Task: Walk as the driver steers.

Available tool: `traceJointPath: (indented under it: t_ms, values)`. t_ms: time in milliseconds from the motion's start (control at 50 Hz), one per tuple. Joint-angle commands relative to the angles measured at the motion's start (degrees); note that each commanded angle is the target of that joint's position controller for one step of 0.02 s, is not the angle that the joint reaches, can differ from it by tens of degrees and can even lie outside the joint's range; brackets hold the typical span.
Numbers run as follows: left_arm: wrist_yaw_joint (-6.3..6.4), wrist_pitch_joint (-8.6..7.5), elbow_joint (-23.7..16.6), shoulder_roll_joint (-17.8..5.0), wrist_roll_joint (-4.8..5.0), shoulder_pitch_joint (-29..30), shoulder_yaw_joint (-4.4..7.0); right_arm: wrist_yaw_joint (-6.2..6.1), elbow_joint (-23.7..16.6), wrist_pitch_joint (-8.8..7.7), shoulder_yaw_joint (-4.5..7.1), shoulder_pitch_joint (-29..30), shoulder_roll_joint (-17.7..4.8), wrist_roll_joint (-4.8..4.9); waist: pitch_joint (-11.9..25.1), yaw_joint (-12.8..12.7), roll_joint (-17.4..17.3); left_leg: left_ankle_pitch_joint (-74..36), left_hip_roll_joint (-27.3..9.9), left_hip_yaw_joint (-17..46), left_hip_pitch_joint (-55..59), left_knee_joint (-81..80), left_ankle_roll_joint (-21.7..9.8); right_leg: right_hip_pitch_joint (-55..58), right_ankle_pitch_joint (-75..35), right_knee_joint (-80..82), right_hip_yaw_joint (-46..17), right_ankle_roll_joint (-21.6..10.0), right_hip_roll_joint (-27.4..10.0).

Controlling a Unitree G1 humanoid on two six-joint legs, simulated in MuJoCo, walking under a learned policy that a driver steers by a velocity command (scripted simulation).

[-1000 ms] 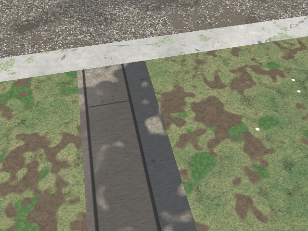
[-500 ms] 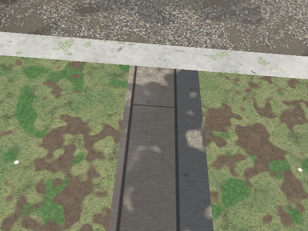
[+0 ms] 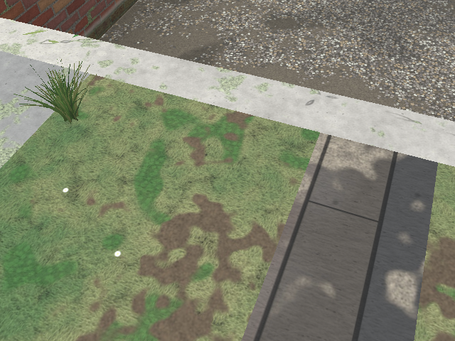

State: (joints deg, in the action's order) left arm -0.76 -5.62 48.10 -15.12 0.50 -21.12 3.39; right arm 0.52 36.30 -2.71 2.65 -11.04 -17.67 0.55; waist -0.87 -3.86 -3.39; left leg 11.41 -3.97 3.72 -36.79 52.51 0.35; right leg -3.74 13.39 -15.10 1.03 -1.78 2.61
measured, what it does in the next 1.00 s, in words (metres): walks ahead, turning right: left foot, then right foot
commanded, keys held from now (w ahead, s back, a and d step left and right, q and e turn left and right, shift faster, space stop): w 0.10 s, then w+e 0.90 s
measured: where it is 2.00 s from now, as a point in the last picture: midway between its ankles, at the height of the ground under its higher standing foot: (346, 189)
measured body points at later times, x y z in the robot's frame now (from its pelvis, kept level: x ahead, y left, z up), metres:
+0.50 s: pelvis +0.28 +0.05 +0.00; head +0.30 +0.05 +0.45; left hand +0.47 +0.31 -0.10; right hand +0.30 -0.24 -0.11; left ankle +0.26 +0.14 -0.74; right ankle +0.38 -0.13 -0.67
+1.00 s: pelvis +0.55 -0.06 +0.00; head +0.58 -0.09 +0.45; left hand +0.73 +0.17 -0.10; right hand +0.61 -0.38 -0.09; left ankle +0.73 +0.07 -0.67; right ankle +0.51 -0.12 -0.74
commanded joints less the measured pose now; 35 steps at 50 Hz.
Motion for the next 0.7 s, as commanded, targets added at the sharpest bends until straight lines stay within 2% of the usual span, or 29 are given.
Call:
traceJointPath:
  t_ms: [20,60,120,140,160,180,200,220,240,260,280,300,320,360,420,480,520,600,640,660,680,700]
  values:
    - [0.3,-0.65,-3.42,-9.92,0.68,3.37,1.71,0.95,-5.7,-1.79,-0.85,6.5,-0.15,-0.13,-2.78,0.2,7.69,-8.52,-0.46,-2.52,-0.32,-10.91,0.2,-2.11,-18.32,6.83,-7.32,-9.33,-13.05]
    - [0.26,-0.28,-2.1,-10.89,1.06,0.6,1.67,1.44,-6.69,-2.11,-0.84,9.95,-0.48,0.31,-2.95,-0.89,7.74,-11.62,0.71,-3.65,2.99,-15.81,-0.28,-1.48,-18.49,6.88,-6.72,-8.77,-13.86]
    - [0.31,0.65,-0.43,-11.7,1.53,-1.73,1.65,1.93,-8.07,-2.28,-0.14,12.45,-2.32,0.59,-3.41,-0.05,8.09,-9.39,1.79,-3.29,5.25,-20.37,-2.47,3.11,-22.97,4.61,-7.39,-7.51,-16.42]
    - [0.41,1.06,-0.16,-12.13,1.49,-1.95,1.67,1.95,-8.04,-2.39,0.36,11.26,-3.31,0.52,-2.51,1.37,8.37,-7.76,2.72,-3.55,8.25,-21.66,-3.32,4.36,-28.68,2.17,-7.57,-6.89,-16.61]
    - [0.55,1.43,-0.12,-12.93,1.43,-1.62,1.77,1.76,-7.26,-2.44,1.17,7.49,-4.75,0.34,0.07,4.15,8.73,-7.03,4.18,-4.55,14.77,-22.94,-4.46,4.34,-37.34,-2.72,-6.88,-6.06,-16.02]
    - [0.66,1.69,-0.33,-12.85,1.22,-1.11,1.53,1.31,-5.02,-2.31,2.48,-0.47,-6.86,0.19,4.81,8.7,8.09,-8.3,5.2,-5.46,26.34,-24.56,-5.99,1.6,-42.38,-11.95,-5.19,-4.73,-13.64]
    - [0.71,1.47,-1.78,-10.9,0.15,-0.4,0.57,0.46,-3.09,-1.89,3.7,-10.56,-10.02,-0.42,12.36,13.28,6.07,-9.25,-1.9,0.83,43.75,-21.75,-8.58,-9.15,-31.11,-26.23,-4.28,-2.77,-11.1]
    - [0.53,0.82,-3.37,-2.94,-0.14,-7.89,-1.8,0.14,-2.35,-1.47,4.7,-14.91,-15.45,-1.73,22.99,10.18,-9.98,2.14,-18.91,26.88,63.09,-25.38,-16.26,-29.34,5.68,-49.11,-1.67,1.18,-1.98]
    - [0.37,0.15,-1.94,-7.35,1.0,-6.63,-0.83,0.2,-2.35,-1.26,3.43,-15.74,-10.17,-1.51,25.68,11.91,-9.16,7.23,-20.17,37.27,60.21,-32.38,-16.84,-33.49,18.8,-57.26,-9.64,1.13,-1.5]
    - [0.25,0.14,-3.65,-10.71,2.61,-1.82,0.51,0.22,-1.8,-1.29,2.44,-11.82,-7.75,-1.05,14.65,10.91,-6.4,7.26,-18.34,27.71,52.61,-33.65,-14.38,-38.22,15.45,-59.63,-9.03,0.94,-4.23]
    - [0.43,0.21,-4.53,-10.06,2.49,1.51,0.35,0.3,-1.61,-1.47,1.98,-8.31,-6.24,-0.72,8.72,9.26,-3.63,3.29,-15.73,20.09,44.81,-35.11,-13.09,-37.9,10.74,-57.7,-7.08,0.92,-6.87]
    - [0.6,0.54,-4.75,-9.17,1.66,2.92,0.44,0.53,-1.11,-1.81,1.65,-5.29,-4.78,-0.93,4.91,7.35,-2.18,-0.49,-13.49,15.03,38.15,-37.25,-12.4,-36.28,7.4,-54.98,-6.53,1.21,-8.38]
    - [0.73,1.39,-4.23,-8.39,1.34,1.83,0.69,0.67,-0.93,-2.46,1.38,-3.24,-3.44,-1.26,3.39,5.3,-3.27,-3.39,-11.62,10.48,33.33,-39.57,-11.72,-32.75,4.67,-53.21,-6.94,1.39,-9.94]
    - [0.78,3.0,-3.38,-5.66,1.46,-0.09,0.34,0.86,0.16,-3.7,1.67,-1.38,-2.72,-1.28,2.11,3.42,-2.53,-7.22,-10.85,5.51,28.5,-43.11,-12.21,-29.24,1.99,-52.45,-6.67,2.06,-10.28]
    - [1.0,4.09,-5.11,-4.94,1.0,3.47,0.47,0.53,2.28,-4.66,2.3,-1.02,-3.76,-1.38,-1.29,2.89,-0.77,-12.41,-10.83,-0.89,27.47,-45.59,-12.08,-33.13,-3.75,-47.73,-8.01,2.8,-10.48]
    - [0.07,3.49,-6.71,-4.31,0.78,7.95,0.18,-0.17,3.77,-4.38,2.72,-1.81,-5.04,-1.43,-2.59,3.95,0.35,-14.58,-9.43,-6.88,29.47,-46.18,-11.03,-34.14,-13.2,-37.08,-7.14,2.65,-9.86]
    - [-0.87,3.14,-8.12,-3.64,0.65,12.26,-0.29,-0.59,4.53,-3.99,3.08,-2.86,-6.41,-1.17,-3.74,5.61,1.33,-14.93,-9.48,-9.81,30.43,-46.61,-10.47,-33.11,-17.23,-30.47,-4.45,2.22,-9.33]
    - [-2.29,3.07,-11.89,-3.64,0.73,19.57,-0.67,-0.87,6.84,-2.5,3.82,-6.93,-8.44,-0.1,-6.0,8.25,2.46,-17.03,-11.9,-12.38,38.12,-44.85,-9.85,-35.81,-15.24,-23.19,-1.42,0.29,-8.64]
    - [-2.9,3.1,-13.61,-4.23,0.73,21.19,-0.46,-0.97,7.57,-1.46,4.12,-7.7,-9.28,0.48,-5.69,8.03,1.83,-23.65,-12.78,-13.56,42.25,-41.58,-9.0,-35.93,-10.68,-21.33,0.54,-1.22,-7.48]
    - [-3.11,3.2,-14.19,-4.87,0.74,20.74,-0.11,-1.13,7.56,-0.98,4.29,-7.34,-10.02,0.59,-4.46,7.09,0.97,-32.51,-12.79,-14.48,43.43,-38.49,-8.36,-33.64,-7.88,-20.83,2.15,-2.24,-5.92]
    - [-3.15,3.41,-14.41,-5.91,0.72,19.08,0.46,-1.38,7.42,-0.51,4.52,-6.99,-10.94,0.74,-2.21,5.7,-0.4,-43.04,-12.64,-15.23,44.35,-34.05,-7.68,-29.9,-4.73,-21.12,4.05,-3.39,-3.8]
    - [-3.03,3.64,-13.77,-7.56,0.82,14.54,1.45,-1.64,7.2,0.04,4.65,-6.47,-11.59,0.88,1.03,2.89,-1.38,-51.43,-12.1,-16.0,44.11,-26.72,-6.95,-23.68,-2.16,-21.22,5.53,-4.79,-1.35]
